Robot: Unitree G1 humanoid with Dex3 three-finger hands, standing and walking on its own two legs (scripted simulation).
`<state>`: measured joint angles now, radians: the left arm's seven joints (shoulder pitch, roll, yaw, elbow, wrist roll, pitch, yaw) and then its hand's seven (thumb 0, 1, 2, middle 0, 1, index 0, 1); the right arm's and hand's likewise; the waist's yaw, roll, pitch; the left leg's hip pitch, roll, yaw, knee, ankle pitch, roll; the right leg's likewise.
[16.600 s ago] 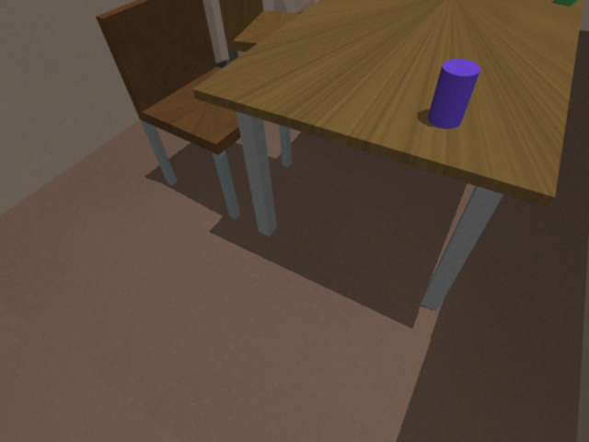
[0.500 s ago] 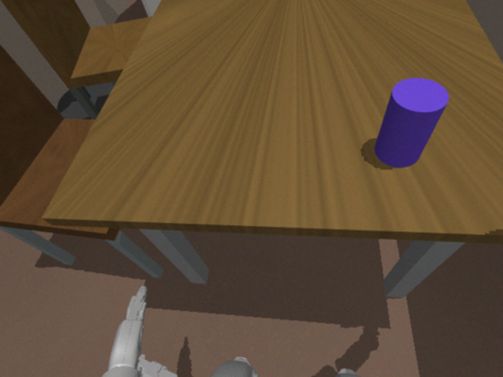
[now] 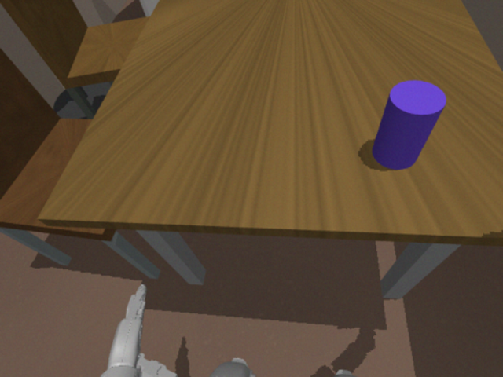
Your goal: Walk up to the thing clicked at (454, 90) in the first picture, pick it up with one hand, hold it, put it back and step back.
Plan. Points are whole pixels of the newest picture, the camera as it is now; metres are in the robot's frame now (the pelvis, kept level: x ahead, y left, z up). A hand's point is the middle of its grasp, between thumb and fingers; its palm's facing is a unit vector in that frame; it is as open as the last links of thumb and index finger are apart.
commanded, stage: approach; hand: right
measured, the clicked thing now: (404, 127) +0.52 -0.18 +0.06
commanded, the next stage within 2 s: close in in 0.24 s
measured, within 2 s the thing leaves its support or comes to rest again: neither
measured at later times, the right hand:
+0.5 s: hand (442, 147) +0.49 -0.24 +0.05, palm faces +0.11 +0.99 +0.07, open 17.3 cm
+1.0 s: hand (417, 143) +0.49 -0.19 +0.06, palm faces +0.13 +0.99 +0.02, open 17.5 cm
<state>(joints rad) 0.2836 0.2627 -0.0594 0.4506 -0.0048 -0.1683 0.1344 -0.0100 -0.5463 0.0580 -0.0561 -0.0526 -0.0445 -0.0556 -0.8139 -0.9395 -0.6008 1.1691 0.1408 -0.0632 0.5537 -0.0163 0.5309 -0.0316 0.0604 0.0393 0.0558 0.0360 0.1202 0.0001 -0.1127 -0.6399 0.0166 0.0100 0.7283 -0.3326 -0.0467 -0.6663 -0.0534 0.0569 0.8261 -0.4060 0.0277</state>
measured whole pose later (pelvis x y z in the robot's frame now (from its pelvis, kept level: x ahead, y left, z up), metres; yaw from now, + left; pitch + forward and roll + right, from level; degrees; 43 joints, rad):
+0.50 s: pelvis -0.01 +0.01 -0.03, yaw +1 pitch +20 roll +3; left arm 0.30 0.24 -0.01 0.27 0.05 -0.12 0.06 -0.01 -0.53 0.04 -0.07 -0.06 -0.06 -0.06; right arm -0.81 -0.60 -0.54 1.09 0.10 -0.26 0.29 -0.02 0.49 -0.04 0.06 0.04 0.05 0.03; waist 0.21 0.03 -0.12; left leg -0.88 0.00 -0.01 0.93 -0.40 -0.04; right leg -0.89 -0.06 0.05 1.01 -0.47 0.04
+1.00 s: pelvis -0.02 +0.01 -0.04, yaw +1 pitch +19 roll +2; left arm 0.37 0.23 0.05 0.13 0.03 -0.05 -0.01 -0.01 -0.52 0.04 -0.06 -0.06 -0.06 -0.05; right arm -0.83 -0.48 -0.46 1.03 0.05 -0.25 0.13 -0.02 0.54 -0.04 0.04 0.04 0.04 0.04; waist 0.18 0.01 -0.13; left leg -0.89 0.01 -0.01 0.97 -0.41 -0.04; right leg -0.89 -0.06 0.05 1.04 -0.47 0.04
